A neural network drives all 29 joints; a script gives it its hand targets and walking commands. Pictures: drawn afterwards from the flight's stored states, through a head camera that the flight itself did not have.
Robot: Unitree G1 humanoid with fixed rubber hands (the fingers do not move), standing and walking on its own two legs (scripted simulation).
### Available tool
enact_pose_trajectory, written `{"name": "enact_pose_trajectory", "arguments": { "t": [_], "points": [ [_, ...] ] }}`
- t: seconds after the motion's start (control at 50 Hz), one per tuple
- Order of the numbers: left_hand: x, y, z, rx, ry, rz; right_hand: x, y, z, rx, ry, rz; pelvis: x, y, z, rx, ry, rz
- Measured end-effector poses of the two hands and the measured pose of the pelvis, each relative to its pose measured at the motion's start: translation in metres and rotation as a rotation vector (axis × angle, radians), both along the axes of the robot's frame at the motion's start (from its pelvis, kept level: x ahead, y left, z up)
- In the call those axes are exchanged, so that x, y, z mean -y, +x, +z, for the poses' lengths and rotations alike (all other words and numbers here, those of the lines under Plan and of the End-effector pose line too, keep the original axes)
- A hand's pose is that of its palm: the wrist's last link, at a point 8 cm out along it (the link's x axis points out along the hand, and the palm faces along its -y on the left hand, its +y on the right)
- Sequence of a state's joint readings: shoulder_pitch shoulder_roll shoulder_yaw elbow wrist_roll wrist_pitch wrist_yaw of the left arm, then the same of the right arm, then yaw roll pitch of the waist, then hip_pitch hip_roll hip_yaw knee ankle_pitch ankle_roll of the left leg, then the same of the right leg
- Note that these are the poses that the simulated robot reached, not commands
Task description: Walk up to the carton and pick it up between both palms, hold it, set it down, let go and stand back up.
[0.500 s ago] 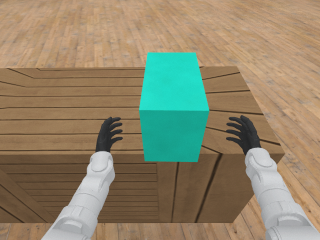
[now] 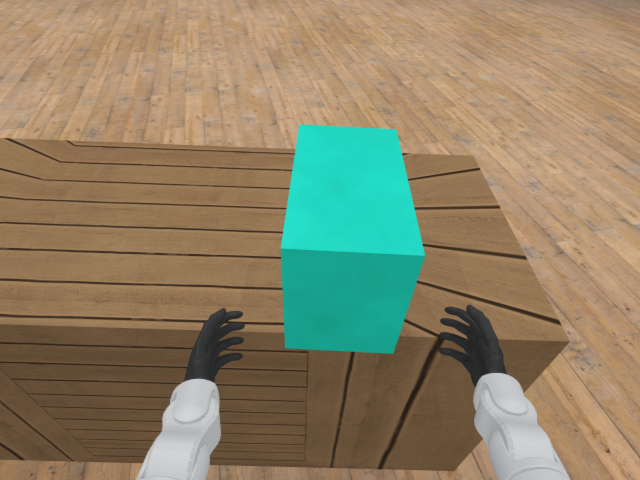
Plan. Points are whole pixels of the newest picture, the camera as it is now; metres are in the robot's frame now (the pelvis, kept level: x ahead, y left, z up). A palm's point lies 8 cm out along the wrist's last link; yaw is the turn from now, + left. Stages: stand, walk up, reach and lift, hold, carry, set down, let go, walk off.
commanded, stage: set down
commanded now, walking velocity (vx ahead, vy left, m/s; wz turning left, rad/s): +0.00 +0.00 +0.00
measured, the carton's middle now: (343, 232) +0.51 -0.03 +0.03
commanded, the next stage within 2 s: none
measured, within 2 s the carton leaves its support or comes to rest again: neither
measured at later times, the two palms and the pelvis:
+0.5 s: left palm (174, 422) +0.21 +0.18 -0.01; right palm (486, 439) +0.20 -0.20 -0.03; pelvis +0.02 +0.01 +0.00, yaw -2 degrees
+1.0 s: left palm (160, 463) +0.18 +0.20 -0.06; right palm out of the picture +0.16 -0.20 -0.07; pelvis +0.02 +0.01 +0.00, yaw -3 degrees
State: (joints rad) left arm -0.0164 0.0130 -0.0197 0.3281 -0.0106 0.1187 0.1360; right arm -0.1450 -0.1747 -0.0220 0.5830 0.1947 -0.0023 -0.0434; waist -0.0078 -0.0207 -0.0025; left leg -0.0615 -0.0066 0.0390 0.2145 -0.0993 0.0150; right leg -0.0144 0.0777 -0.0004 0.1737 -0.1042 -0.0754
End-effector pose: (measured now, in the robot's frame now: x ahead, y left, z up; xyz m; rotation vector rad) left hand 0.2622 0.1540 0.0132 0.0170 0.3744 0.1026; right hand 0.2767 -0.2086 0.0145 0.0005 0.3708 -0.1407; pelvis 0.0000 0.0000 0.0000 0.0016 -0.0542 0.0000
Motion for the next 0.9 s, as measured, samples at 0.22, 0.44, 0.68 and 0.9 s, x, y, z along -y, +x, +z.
{"name": "enact_pose_trajectory", "arguments": {
  "t": [0.22,0.44,0.68,0.9],
  "points": [
    [-0.015,-0.032,-0.022,-0.193,0.025,0.012,0.003,-0.048,-0.028,-0.157,-0.022,0.024,-0.003,0.006,0.0,-0.002,0.002,-0.023],
    [-0.027,-0.048,-0.024,-0.285,0.03,0.004,-0.007,-0.066,-0.038,-0.213,0.015,0.017,-0.008,0.019,0.0,-0.024,0.0,-0.034],
    [-0.035,-0.07,-0.048,-0.397,0.037,-0.016,-0.001,-0.103,-0.054,-0.322,0.001,-0.013,-0.008,0.025,0.0,-0.016,0.0,-0.047],
    [-0.045,-0.079,-0.069,-0.477,0.063,-0.026,-0.002,-0.117,-0.071,-0.407,0.01,-0.009,-0.008,0.018,-0.001,-0.035,0.002,-0.05]
  ]
}}
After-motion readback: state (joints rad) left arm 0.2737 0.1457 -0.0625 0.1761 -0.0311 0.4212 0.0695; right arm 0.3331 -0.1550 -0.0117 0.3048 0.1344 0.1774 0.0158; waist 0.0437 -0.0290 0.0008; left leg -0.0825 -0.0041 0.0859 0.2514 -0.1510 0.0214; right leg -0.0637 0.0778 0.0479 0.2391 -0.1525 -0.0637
